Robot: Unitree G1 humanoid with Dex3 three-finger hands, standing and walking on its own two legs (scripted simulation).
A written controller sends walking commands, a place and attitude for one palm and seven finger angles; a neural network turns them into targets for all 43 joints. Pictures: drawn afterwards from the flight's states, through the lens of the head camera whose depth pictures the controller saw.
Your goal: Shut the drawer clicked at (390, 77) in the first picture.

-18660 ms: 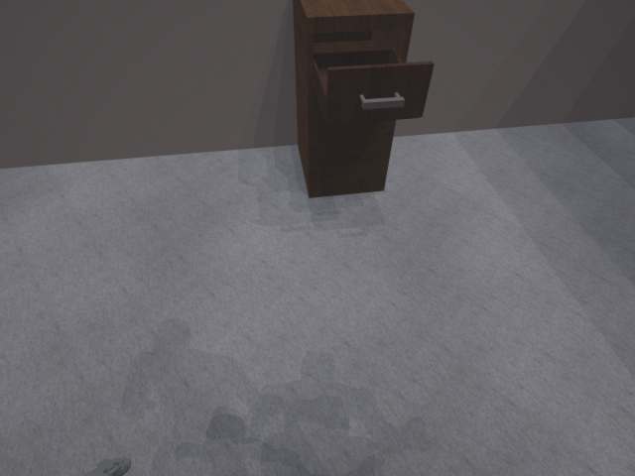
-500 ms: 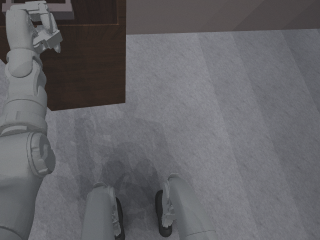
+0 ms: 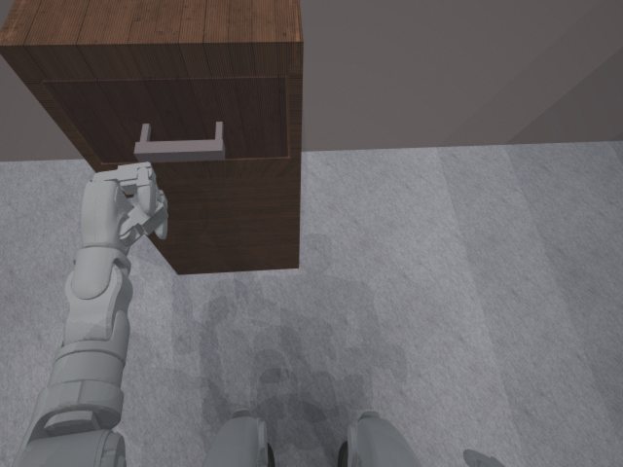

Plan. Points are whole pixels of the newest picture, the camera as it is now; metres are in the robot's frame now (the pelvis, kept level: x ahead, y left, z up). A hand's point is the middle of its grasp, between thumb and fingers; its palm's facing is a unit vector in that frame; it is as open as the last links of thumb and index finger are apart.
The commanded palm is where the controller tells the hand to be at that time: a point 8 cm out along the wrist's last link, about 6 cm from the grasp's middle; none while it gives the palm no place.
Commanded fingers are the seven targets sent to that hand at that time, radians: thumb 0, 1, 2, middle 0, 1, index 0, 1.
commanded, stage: draw the hand back to the body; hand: left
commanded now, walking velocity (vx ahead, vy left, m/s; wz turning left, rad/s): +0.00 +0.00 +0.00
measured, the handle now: (182, 140) +0.59 +0.20 -0.03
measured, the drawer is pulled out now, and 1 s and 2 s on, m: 0.00 0.00 0.00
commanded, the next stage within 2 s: step back with the hand held close in 1.10 s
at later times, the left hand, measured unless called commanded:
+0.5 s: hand (48, 293) +0.28 +0.22 +0.14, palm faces +0.24 -0.93 -0.28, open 3.3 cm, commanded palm +0.24 +0.26 +0.16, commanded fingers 0.00 0.90 0.90 -1.40 -1.60 -1.40 -1.60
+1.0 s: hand out of the picture +0.17 +0.24 +0.26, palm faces +0.45 -0.79 -0.41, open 3.3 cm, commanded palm +0.13 +0.28 +0.26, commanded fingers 0.00 0.90 0.90 -1.40 -1.60 -1.40 -1.60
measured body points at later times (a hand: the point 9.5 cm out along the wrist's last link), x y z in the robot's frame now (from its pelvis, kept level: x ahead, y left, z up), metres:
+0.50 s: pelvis +0.01 +0.00 +0.07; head +0.02 -0.01 +0.52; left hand +0.26 +0.27 +0.16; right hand +0.20 -0.22 -0.02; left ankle +0.00 +0.10 -0.66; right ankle -0.01 -0.12 -0.66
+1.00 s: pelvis +0.01 -0.01 +0.09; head -0.02 -0.04 +0.53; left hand +0.14 +0.28 +0.28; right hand +0.22 -0.21 +0.01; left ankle +0.00 +0.10 -0.66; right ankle -0.01 -0.12 -0.66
